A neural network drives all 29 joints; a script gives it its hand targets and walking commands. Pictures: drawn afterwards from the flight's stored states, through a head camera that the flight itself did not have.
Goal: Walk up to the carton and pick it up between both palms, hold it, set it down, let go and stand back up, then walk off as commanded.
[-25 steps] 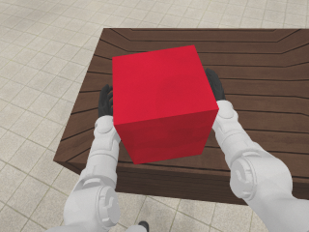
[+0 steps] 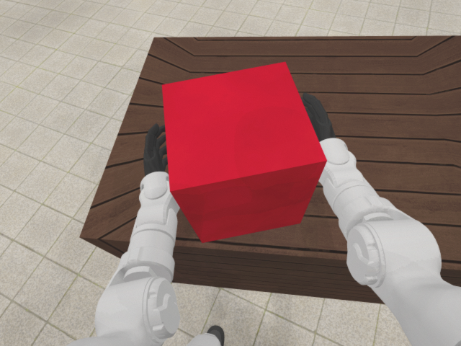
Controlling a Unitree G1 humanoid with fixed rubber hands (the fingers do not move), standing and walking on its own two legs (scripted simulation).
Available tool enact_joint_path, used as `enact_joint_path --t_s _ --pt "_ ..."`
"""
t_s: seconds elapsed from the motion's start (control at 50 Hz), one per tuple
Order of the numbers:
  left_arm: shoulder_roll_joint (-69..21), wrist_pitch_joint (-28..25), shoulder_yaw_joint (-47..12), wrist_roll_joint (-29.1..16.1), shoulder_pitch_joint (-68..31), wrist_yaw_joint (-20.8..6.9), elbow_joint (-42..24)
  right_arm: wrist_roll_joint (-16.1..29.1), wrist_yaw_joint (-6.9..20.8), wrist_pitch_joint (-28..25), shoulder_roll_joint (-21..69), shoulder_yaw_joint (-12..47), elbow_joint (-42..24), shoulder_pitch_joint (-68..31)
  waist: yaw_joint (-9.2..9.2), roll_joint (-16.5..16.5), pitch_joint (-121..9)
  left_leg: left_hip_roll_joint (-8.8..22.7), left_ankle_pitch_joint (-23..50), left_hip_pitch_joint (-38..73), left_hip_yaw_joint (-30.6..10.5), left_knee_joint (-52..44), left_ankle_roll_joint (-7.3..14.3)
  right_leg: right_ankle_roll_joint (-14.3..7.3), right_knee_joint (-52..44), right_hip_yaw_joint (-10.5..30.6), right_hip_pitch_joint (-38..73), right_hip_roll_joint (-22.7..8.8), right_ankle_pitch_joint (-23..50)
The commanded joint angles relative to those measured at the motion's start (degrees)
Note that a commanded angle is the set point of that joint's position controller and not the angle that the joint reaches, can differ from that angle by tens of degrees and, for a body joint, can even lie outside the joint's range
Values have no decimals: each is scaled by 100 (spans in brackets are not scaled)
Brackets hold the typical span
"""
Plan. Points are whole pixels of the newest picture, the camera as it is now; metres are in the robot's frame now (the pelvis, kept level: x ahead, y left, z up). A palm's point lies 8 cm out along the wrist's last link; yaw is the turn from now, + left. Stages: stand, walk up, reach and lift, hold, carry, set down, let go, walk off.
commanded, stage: set down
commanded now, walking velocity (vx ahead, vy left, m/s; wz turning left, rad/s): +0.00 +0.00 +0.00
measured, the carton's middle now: (239, 162) +0.41 +0.10 +0.01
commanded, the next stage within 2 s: none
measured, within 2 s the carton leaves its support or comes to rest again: neither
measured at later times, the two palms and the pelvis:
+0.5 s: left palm (155, 167) +0.36 +0.24 +0.04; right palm (322, 134) +0.47 -0.05 +0.05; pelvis -0.01 +0.00 +0.00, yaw +0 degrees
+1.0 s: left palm (153, 186) +0.32 +0.22 +0.05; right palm (337, 155) +0.43 -0.07 +0.05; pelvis -0.05 +0.00 +0.00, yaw -1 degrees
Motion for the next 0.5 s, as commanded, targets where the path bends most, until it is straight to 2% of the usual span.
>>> enact_joint_path --t_s 0.0,0.02,0.04,0.06,0.08,0.1,0.12,0.14,0.16,0.18,0.2,0.22,0.24,0.26,0.28,0.3,0.32,0.34,0.36,0.38,0.4,0.42,0.44,0.46,0.48 --pt "45 -398 -817 -331 -3138 284 -1495 785 158 -301 -1014 660 -913 -4029 505 -278 -5283 -396 4041 336 906 680 87 315 188 -169 2083 159 4272" --pt "-255 -364 -887 -333 -3123 242 -1407 798 192 -275 -853 748 -620 -4081 497 -249 -4802 -376 4117 521 890 721 82 295 117 -211 1838 138 4187" --pt "374 -316 -1039 -565 -3164 325 -1565 1057 139 -310 -1655 617 -840 -3991 213 -92 -5409 -411 4595 778 902 914 -19 203 209 -215 1926 204 4508" --pt "395 -258 -926 -521 -3169 337 -1235 1080 114 -181 -1671 661 -793 -4119 376 -240 -5203 -432 4080 614 882 782 -1 216 126 -222 1991 186 4250" --pt "-263 -261 -943 -362 -2942 291 -1068 1017 123 -156 -886 883 -754 -4062 481 -287 -4791 -426 3809 223 1004 702 38 185 73 -108 2028 166 3906" --pt "-24 -251 -885 -409 -3052 283 -1119 1047 134 -151 -977 880 -790 -4149 479 -226 -4830 -407 3706 167 901 710 53 249 161 -128 2058 128 4086" --pt "162 -247 -955 -556 -2941 316 -1523 1180 82 -182 -1297 936 -1400 -4141 448 -532 -5327 -396 3990 374 882 820 61 338 199 -131 2281 148 4650" --pt "276 -187 -936 -563 -2915 326 -1346 1352 52 -183 -1521 1051 -1266 -3982 442 -347 -5195 -425 3776 280 935 791 78 300 315 -69 2237 141 4655" --pt "-50 -174 -1075 -678 -2940 296 -1227 1289 85 -158 -1242 1058 -1315 -4192 407 -588 -4947 -345 3716 266 823 747 70 330 303 -163 2109 115 4486" --pt "100 -195 -824 -528 -3149 297 -1368 1230 97 -103 -1213 1043 -1194 -4182 470 -517 -5123 -392 3567 41 954 657 101 336 217 -50 2331 83 4374" --pt "276 -212 -861 -538 -3067 298 -1314 1214 51 -123 -1243 879 -1199 -4225 347 -584 -5126 -399 3629 131 906 758 89 352 259 -89 2382 120 4629" --pt "-30 -207 -1017 -614 -2976 260 -1281 1225 36 -137 -1105 1078 -1170 -4091 313 -561 -5285 -398 3617 131 899 738 128 357 299 -59 2296 71 4708" --pt "392 -188 -814 -480 -2925 329 -1422 1297 -27 -189 -1501 910 -1281 -4070 327 -357 -5426 -388 3874 220 851 762 26 386 391 -93 2437 71 5088" --pt "397 -139 -817 -592 -3012 343 -1600 1388 -49 -161 -1409 1047 -1636 -4156 426 -403 -5500 -400 3928 141 902 768 58 367 399 -26 2589 72 4971" --pt "313 -81 -979 -629 -2893 342 -1839 1449 -49 -136 -1465 1131 -1562 -3963 231 -365 -5261 -369 4120 280 822 845 39 387 425 -111 2435 115 5122" --pt "298 -105 -885 -510 -3007 351 -1699 1505 -9 -130 -1596 1108 -1514 -4092 288 -330 -5282 -429 3922 259 905 786 21 363 356 -106 2520 105 5096" --pt "287 -48 -904 -601 -2864 355 -1559 1497 -25 -21 -1587 1209 -1280 -3862 260 -411 -5055 -396 3841 237 858 747 48 311 344 -54 2432 116 4772" --pt "398 -40 -985 -733 -2806 393 -1666 1539 -22 -71 -1940 1055 -1378 -3973 157 -501 -5360 -375 4008 224 869 759 0 298 363 -92 2419 166 4902" --pt "182 -2 -937 -659 -2813 301 -1220 1434 -17 7 -1347 1216 -1238 -4088 266 -625 -4717 -420 3613 18 928 728 94 321 246 -24 2360 83 4594" --pt "357 10 -860 -621 -2817 301 -1545 1448 -85 -63 -1601 1184 -1523 -4042 184 -433 -5150 -363 3744 205 819 732 45 394 358 -75 2561 19 5251" --pt "441 19 -845 -620 -2929 332 -1692 1371 -141 -93 -1560 1188 -1449 -4098 173 -362 -5215 -396 3635 -8 843 690 64 383 504 2 2718 7 5434" --pt "409 35 -914 -719 -2963 389 -1564 1503 -107 -99 -1814 1127 -1441 -4088 194 -320 -5240 -414 3642 -49 862 661 64 329 446 -56 2570 46 5178" --pt "268 10 -1153 -682 -2660 419 -1846 1451 -90 -103 -1813 1070 -1455 -3828 21 -98 -5337 -278 4269 618 742 919 -56 281 445 -133 2014 162 4779" --pt "295 116 -1211 -816 -2561 430 -2017 1646 -78 -39 -1928 1287 -1399 -3626 75 -177 -5350 -290 4552 761 788 1054 -75 235 393 -98 2036 179 4859" --pt "72 72 -1139 -710 -2739 412 -1754 1537 -50 -48 -1470 1301 -1355 -3976 273 -167 -5194 -332 3889 265 784 902 15 226 327 -31 1953 62 4668"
